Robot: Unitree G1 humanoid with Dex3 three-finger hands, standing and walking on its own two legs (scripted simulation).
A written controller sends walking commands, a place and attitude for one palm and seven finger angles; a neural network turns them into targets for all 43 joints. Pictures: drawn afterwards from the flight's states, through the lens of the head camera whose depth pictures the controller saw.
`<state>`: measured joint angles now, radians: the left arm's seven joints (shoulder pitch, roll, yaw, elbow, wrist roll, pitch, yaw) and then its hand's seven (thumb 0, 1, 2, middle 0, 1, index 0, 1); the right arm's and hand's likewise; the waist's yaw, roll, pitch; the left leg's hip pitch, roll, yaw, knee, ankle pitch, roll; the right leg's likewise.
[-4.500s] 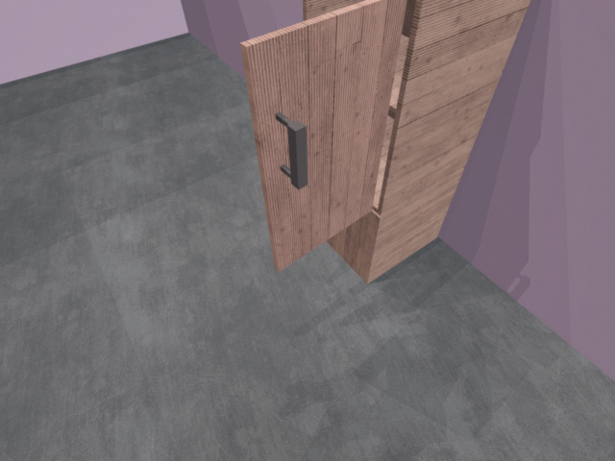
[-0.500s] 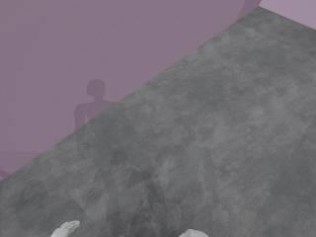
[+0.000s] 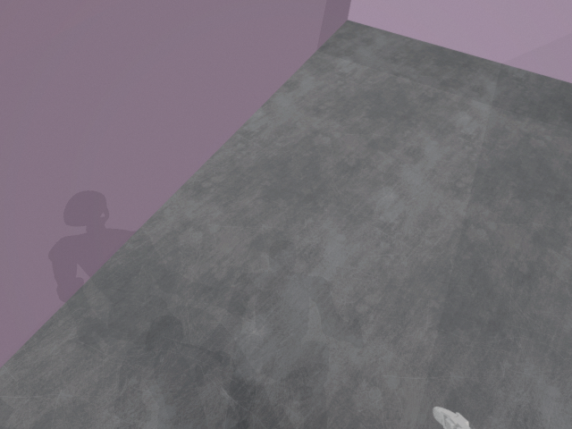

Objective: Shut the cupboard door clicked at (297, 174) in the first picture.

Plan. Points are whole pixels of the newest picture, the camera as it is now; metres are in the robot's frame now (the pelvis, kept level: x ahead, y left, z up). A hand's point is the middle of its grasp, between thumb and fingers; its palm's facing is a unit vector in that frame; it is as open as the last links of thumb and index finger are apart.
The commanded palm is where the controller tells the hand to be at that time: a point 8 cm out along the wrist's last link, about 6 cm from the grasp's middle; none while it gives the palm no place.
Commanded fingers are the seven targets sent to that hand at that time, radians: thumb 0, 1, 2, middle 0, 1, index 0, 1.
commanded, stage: walk around to get in front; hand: left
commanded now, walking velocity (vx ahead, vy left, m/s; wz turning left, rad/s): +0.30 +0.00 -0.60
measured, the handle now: out of the picture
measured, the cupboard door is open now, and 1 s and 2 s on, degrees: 94 94 94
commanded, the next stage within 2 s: walk to a spot facing it in 0.80 s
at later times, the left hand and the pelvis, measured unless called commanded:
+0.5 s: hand (268, 298) +0.36 +0.06 -0.15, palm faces -0.32 -0.92 -0.23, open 7.4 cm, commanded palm none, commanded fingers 0.00 0.90 0.90 -0.20 -0.30 -0.20 -0.30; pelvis +0.17 -0.08 +0.00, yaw -17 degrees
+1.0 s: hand (271, 261) +0.46 +0.06 -0.18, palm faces -0.35 -0.92 -0.17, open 7.4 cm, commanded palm none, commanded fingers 0.00 0.90 0.90 -0.20 -0.30 -0.20 -0.30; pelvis +0.40 -0.12 +0.00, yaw -25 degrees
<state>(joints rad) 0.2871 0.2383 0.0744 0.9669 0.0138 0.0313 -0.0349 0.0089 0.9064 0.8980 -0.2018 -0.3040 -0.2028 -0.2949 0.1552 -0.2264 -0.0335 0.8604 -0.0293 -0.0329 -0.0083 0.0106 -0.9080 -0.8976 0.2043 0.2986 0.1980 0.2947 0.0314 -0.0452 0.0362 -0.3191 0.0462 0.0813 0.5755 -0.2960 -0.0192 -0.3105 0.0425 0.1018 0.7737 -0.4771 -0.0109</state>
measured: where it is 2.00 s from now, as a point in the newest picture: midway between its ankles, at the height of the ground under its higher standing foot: (349, 336)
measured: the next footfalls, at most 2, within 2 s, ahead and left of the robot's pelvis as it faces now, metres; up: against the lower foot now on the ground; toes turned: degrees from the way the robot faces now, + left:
right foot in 0.38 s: +0.23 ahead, -0.17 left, +0.00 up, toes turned -21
left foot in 0.88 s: +0.52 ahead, -0.05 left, +0.00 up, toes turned -18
